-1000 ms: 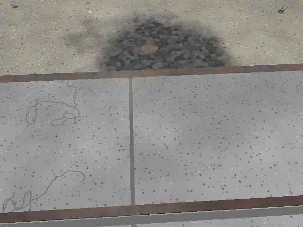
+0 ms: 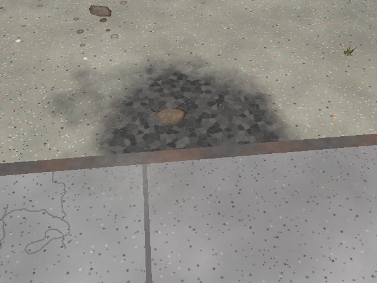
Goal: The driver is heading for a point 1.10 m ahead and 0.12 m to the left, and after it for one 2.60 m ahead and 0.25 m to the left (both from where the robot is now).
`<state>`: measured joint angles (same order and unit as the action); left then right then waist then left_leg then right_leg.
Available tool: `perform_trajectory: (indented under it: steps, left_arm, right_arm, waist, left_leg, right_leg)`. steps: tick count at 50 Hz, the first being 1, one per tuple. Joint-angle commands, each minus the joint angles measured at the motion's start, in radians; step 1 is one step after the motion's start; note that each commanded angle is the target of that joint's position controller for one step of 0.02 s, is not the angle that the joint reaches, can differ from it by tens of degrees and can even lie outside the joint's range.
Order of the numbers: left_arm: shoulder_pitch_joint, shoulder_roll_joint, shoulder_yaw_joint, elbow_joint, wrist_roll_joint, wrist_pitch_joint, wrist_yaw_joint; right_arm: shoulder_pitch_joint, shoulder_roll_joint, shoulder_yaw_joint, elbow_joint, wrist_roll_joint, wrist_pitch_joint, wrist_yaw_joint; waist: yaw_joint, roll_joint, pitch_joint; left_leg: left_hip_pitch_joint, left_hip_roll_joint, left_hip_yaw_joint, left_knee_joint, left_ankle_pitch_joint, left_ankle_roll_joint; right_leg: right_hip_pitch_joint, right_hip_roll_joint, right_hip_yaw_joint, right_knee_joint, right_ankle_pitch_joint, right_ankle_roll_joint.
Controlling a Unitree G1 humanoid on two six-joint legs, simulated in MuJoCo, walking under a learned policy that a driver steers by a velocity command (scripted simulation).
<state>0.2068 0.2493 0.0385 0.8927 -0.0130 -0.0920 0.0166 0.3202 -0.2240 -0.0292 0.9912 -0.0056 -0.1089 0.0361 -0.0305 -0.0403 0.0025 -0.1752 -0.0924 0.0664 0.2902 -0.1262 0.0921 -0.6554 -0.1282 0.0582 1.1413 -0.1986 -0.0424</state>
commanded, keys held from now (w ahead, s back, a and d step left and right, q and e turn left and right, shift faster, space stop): w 1.00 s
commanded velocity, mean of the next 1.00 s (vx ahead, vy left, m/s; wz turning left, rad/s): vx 0.50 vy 0.00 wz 0.00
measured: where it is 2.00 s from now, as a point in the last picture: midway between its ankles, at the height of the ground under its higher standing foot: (192, 163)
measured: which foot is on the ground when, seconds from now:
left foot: down 0.00-0.32, up 0.34-0.86, down 0.88-1.00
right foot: up 0.00-0.28, down 0.30-0.88, up 0.90-1.00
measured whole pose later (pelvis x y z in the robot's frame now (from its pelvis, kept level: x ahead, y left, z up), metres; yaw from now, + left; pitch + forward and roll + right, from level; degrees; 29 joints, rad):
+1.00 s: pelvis +0.55 -0.01 -0.01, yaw +1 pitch +2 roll +0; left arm 0.31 0.25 0.05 0.97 -0.03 -0.10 0.00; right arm 0.16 -0.24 -0.05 0.90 0.00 -0.10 0.03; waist 0.00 -0.03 0.02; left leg -0.37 -0.03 0.06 0.48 -0.15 0.06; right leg -0.38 -0.04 0.03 1.19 -0.38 -0.05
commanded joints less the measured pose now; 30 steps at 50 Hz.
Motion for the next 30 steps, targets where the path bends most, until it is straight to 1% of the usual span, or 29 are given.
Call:
perform_trajectory:
  steps: [1, 3, 6, 9, 11, 12, 13, 14, 15, 16, 17, 18, 19, 20, 21, 22, 23, 24, 26, 28, 30]
  left_arm:
    - [0.034, 0.046, 0.014, -0.042, 0.012, 0.004, 0.007]
    - [-0.048, 0.037, 0.011, -0.066, 0.010, -0.003, 0.002]
    - [-0.157, 0.028, 0.006, -0.093, 0.001, -0.008, -0.010]
    - [-0.237, 0.034, 0.002, -0.123, -0.008, -0.013, -0.029]
    - [-0.256, 0.047, 0.004, -0.141, -0.010, -0.021, -0.042]
    - [-0.239, 0.059, 0.007, -0.142, -0.010, -0.025, -0.047]
    - [-0.197, 0.074, 0.014, -0.135, -0.009, -0.030, -0.049]
    - [-0.100, 0.103, 0.031, -0.109, -0.007, -0.032, -0.048]
    - [0.087, 0.161, 0.060, -0.054, -0.006, -0.035, -0.041]
    - [0.258, 0.267, 0.085, -0.023, 0.013, -0.032, -0.035]
    - [0.302, 0.257, 0.082, -0.007, 0.009, -0.026, -0.041]
    - [0.247, 0.175, 0.056, -0.017, 0.005, -0.028, -0.042]
    - [0.152, 0.134, 0.042, -0.041, 0.005, -0.027, -0.040]
    - [0.070, 0.110, 0.032, -0.054, 0.011, -0.027, -0.045]
    - [0.030, 0.081, 0.024, -0.059, 0.015, -0.030, -0.049]
    - [0.020, 0.066, 0.020, -0.052, 0.019, -0.030, -0.053]
    - [0.032, 0.065, 0.020, -0.040, 0.019, -0.032, -0.055]
    - [0.050, 0.076, 0.023, -0.026, 0.017, -0.034, -0.053]
    - [0.086, 0.105, 0.031, -0.007, 0.018, -0.034, -0.043]
    - [0.120, 0.112, 0.033, 0.009, 0.017, -0.026, -0.031]
    - [0.141, 0.114, 0.032, 0.018, 0.013, -0.020, -0.022]
  right_arm:
    - [-0.037, -0.131, -0.020, -0.054, 0.001, -0.017, -0.020]
    - [0.004, -0.143, -0.022, -0.047, 0.008, -0.009, -0.031]
    - [0.061, -0.164, -0.026, -0.031, 0.019, -0.001, -0.037]
    - [0.109, -0.168, -0.029, -0.009, 0.026, 0.011, -0.038]
    - [0.117, -0.173, -0.034, -0.002, 0.026, 0.021, -0.040]
    - [0.111, -0.180, -0.037, -0.002, 0.027, 0.026, -0.041]
    - [0.095, -0.188, -0.040, -0.004, 0.027, 0.032, -0.042]
    - [0.071, -0.186, -0.038, -0.011, 0.024, 0.037, -0.042]
    - [0.062, -0.155, -0.026, -0.022, 0.013, 0.040, -0.041]
    - [0.124, -0.075, 0.002, -0.048, 0.002, 0.027, -0.038]
    - [0.177, -0.013, 0.022, -0.038, 0.016, 0.000, -0.031]
    - [0.107, -0.134, -0.008, -0.049, 0.039, -0.020, -0.027]
    - [0.018, -0.166, -0.016, -0.080, 0.052, -0.028, -0.026]
    - [-0.024, -0.155, -0.018, -0.086, 0.040, -0.025, -0.032]
    - [-0.031, -0.145, -0.025, -0.087, 0.026, -0.013, -0.037]
    - [-0.013, -0.122, -0.025, -0.083, 0.023, 0.002, -0.037]
    - [0.005, -0.099, -0.024, -0.076, 0.023, 0.014, -0.038]
    - [0.010, -0.088, -0.024, -0.076, 0.022, 0.023, -0.039]
    - [-0.048, -0.092, -0.029, -0.098, 0.016, 0.031, -0.042]
    - [-0.129, -0.088, -0.031, -0.126, 0.010, 0.031, -0.042]
    - [-0.197, -0.076, -0.029, -0.145, 0.011, 0.027, -0.037]
  waist:
    - [0.046, 0.079, 0.054]
    - [0.018, 0.076, 0.052]
    - [-0.024, 0.082, 0.057]
    - [-0.050, 0.090, 0.079]
    - [-0.044, 0.096, 0.082]
    - [-0.028, 0.103, 0.074]
    - [0.000, 0.115, 0.052]
    - [0.058, 0.115, -0.002]
    - [0.134, 0.089, -0.121]
    - [0.151, -0.085, -0.291]
    - [0.134, -0.276, -0.386]
    - [0.138, -0.174, -0.290]
    - [0.113, -0.112, -0.178]
    - [0.080, -0.024, -0.110]
    - [0.049, -0.018, -0.073]
    - [0.026, -0.033, -0.056]
    - [0.015, -0.036, -0.046]
    - [0.006, -0.031, -0.033]
    - [0.010, -0.014, -0.002]
    - [0.027, -0.007, 0.016]
    - [0.044, -0.015, 0.028]
  left_leg:
    - [-0.097, 0.281, -0.213, -0.207, 0.067, 0.170]
    - [-0.047, 0.273, -0.190, -0.200, 0.085, 0.147]
    - [0.016, 0.271, -0.161, -0.187, 0.076, 0.123]
    - [0.111, 0.307, -0.170, -0.146, 0.059, 0.118]
    - [0.173, 0.338, -0.184, -0.103, 0.070, 0.108]
    - [0.192, 0.349, -0.190, -0.076, 0.099, 0.099]
    - [0.198, 0.350, -0.187, -0.029, 0.185, 0.089]
    - [0.188, 0.318, -0.157, 0.087, 0.353, 0.068]
    - [0.104, 0.255, -0.105, 0.312, 0.424, 0.038]
    - [-0.232, 0.139, -0.026, 0.707, 0.154, -0.025]
    - [-0.505, 0.021, -0.101, 0.958, -0.407, -0.052]
    - [-0.601, 0.088, -0.196, 1.060, -0.389, -0.028]
    - [-0.618, 0.143, -0.167, 1.051, -0.299, -0.013]
    - [-0.573, 0.187, -0.145, 0.991, -0.211, -0.017]
    - [-0.521, 0.219, -0.146, 0.925, -0.159, -0.020]
    - [-0.467, 0.233, -0.144, 0.890, -0.129, -0.025]
    - [-0.442, 0.233, -0.135, 0.868, -0.112, -0.032]
    - [-0.446, 0.234, -0.128, 0.845, -0.096, -0.039]
    - [-0.510, 0.240, -0.123, 0.766, -0.025, -0.056]
    - [-0.566, 0.240, -0.120, 0.657, 0.063, -0.070]
    - [-0.559, 0.230, -0.108, 0.533, 0.156, -0.073]
  right_leg:
    - [-0.032, -0.042, 0.002, -0.136, 0.153, 0.028]
    - [-0.039, -0.028, -0.011, -0.293, 0.248, 0.031]
    - [0.001, 0.011, -0.044, -0.465, 0.307, 0.039]
    - [-0.005, 0.027, -0.047, -0.554, 0.261, 0.032]
    - [0.004, 0.037, -0.046, -0.599, 0.188, 0.008]
    - [0.038, 0.045, -0.050, -0.620, 0.148, -0.006]
    - [0.109, 0.064, -0.067, -0.638, 0.115, -0.021]
    - [0.246, 0.098, -0.095, -0.661, 0.101, -0.043]
    - [0.499, 0.086, -0.075, -0.650, 0.119, -0.081]
    - [0.894, -0.161, 0.264, -0.652, 0.084, -0.200]
    - [1.069, -0.290, 0.658, -0.816, -0.051, -0.295]
    - [0.990, -0.259, 0.606, -0.841, -0.091, -0.249]
    - [0.849, -0.226, 0.445, -0.850, -0.018, -0.211]
    - [0.704, -0.184, 0.333, -0.886, 0.079, -0.194]
    - [0.612, -0.144, 0.255, -0.919, 0.133, -0.179]
    - [0.551, -0.116, 0.205, -0.950, 0.157, -0.172]
    - [0.520, -0.100, 0.169, -0.971, 0.194, -0.177]
    - [0.503, -0.093, 0.136, -0.985, 0.239, -0.184]
    - [0.511, -0.093, 0.098, -1.005, 0.302, -0.191]
    - [0.538, -0.091, 0.073, -1.016, 0.320, -0.186]
    - [0.546, -0.072, 0.036, -1.026, 0.299, -0.168]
